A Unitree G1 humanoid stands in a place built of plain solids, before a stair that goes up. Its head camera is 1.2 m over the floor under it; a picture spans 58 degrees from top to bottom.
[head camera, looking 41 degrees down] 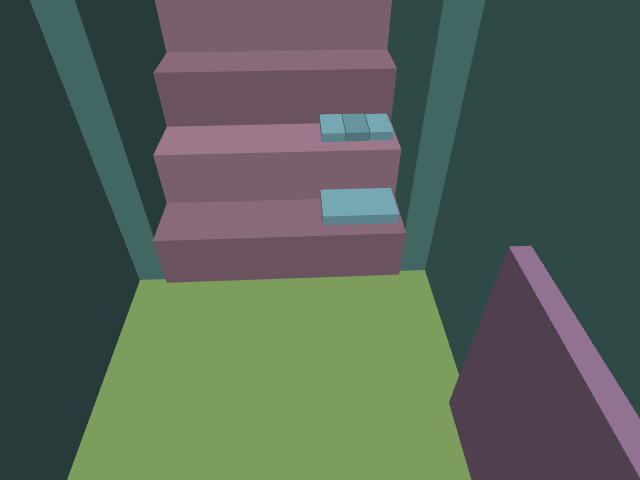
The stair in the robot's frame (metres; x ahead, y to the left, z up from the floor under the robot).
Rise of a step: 0.21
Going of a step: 0.22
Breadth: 0.89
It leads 3 degrees to the left of straight ahead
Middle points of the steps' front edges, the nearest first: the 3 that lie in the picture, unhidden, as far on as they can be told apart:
1.15 0.14 0.21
1.38 0.15 0.42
1.60 0.16 0.63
